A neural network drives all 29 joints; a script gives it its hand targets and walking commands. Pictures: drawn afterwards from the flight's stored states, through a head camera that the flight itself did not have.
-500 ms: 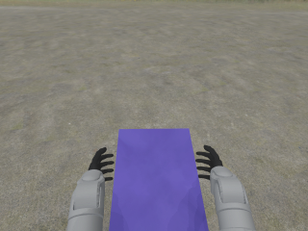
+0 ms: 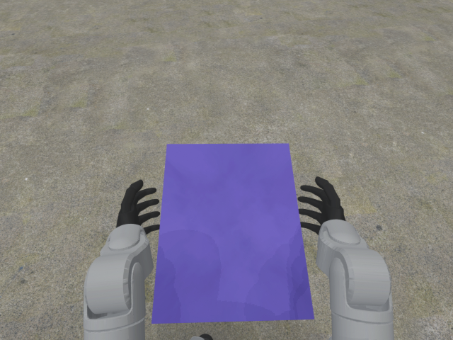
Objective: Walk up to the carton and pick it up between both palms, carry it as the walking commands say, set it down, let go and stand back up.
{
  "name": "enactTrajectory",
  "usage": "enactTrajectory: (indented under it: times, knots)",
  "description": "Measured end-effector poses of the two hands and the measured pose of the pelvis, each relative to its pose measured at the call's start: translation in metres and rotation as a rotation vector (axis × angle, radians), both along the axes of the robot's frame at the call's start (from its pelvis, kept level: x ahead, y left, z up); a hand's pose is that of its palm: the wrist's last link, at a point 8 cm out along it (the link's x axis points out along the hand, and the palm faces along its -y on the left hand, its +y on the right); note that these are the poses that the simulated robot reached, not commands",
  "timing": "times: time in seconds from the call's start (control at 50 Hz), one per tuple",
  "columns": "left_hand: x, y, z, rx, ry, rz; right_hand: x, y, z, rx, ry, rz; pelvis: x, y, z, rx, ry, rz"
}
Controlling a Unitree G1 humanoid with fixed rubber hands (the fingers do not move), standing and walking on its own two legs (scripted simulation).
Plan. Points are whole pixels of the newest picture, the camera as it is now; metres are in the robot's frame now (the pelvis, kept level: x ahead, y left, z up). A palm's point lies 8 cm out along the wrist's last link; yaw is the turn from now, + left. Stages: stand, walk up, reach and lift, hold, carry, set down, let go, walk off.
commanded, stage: carry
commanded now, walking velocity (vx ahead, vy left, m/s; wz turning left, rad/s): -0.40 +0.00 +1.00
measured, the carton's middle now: (228, 230) +0.33 +0.01 -0.01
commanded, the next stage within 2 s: none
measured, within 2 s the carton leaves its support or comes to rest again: neither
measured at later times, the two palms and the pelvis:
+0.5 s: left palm out of the picture -0.04 +0.25 +0.08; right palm out of the picture +0.11 -0.01 +0.09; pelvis -0.19 -0.01 +0.00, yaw +29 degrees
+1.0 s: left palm out of the picture -0.35 +0.17 +0.11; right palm out of the picture -0.11 -0.01 +0.11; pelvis -0.39 -0.13 +0.01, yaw +57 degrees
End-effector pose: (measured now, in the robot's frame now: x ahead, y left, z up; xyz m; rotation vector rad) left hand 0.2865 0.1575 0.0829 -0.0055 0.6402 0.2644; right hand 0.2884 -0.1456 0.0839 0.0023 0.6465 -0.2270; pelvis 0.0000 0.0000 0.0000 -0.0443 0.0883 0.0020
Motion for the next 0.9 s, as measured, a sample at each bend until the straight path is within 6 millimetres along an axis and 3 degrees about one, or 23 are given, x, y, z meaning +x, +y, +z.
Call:
enactTrajectory:
  times: [0.14,0.26,0.34,0.4,0.46,0.52,0.58,0.66,0.78,0.9]
  knots:
    - [-0.078,0.007,0.017,0.016,0.017,0.110,-0.046,0.009,0.009,0.027,0.014,0.104,-0.048,-0.018,0.007,0.033,0.014,0.132]
    - [-0.144,0.022,0.030,0.022,0.028,0.187,-0.086,0.028,0.024,0.034,0.022,0.185,-0.086,-0.019,0.015,0.112,-0.002,0.246]
    - [-0.191,0.046,0.032,0.019,-0.006,0.261,-0.109,0.057,0.030,0.035,-0.011,0.256,-0.118,-0.012,0.007,0.109,0.003,0.335]
    - [-0.235,0.072,0.019,-0.004,-0.018,0.337,-0.131,0.091,0.025,0.012,-0.022,0.332,-0.147,-0.005,-0.006,0.091,0.005,0.397]
    - [-0.290,0.090,0.000,-0.050,0.032,0.443,-0.159,0.121,0.013,-0.037,0.033,0.441,-0.177,-0.009,-0.006,0.062,0.002,0.465]
    - [-0.347,0.095,-0.007,-0.072,0.081,0.540,-0.189,0.140,0.007,-0.069,0.083,0.542,-0.204,-0.018,0.002,0.031,-0.011,0.524]
    - [-0.393,0.094,-0.002,-0.064,0.074,0.615,-0.216,0.152,0.009,-0.063,0.076,0.618,-0.229,-0.028,0.006,0.017,-0.012,0.581]
    - [-0.437,0.087,0.011,-0.037,0.022,0.680,-0.246,0.155,0.017,-0.035,0.025,0.682,-0.260,-0.046,0.006,0.003,0.000,0.652]
    - [-0.492,0.056,0.019,0.022,0.006,0.725,-0.290,0.135,0.013,0.035,0.003,0.720,-0.307,-0.084,0.000,-0.019,0.005,0.776]
    - [-0.576,0.022,0.021,-0.006,0.076,0.829,-0.350,0.122,0.014,0.008,0.074,0.839,-0.348,-0.114,0.014,0.093,0.008,0.879]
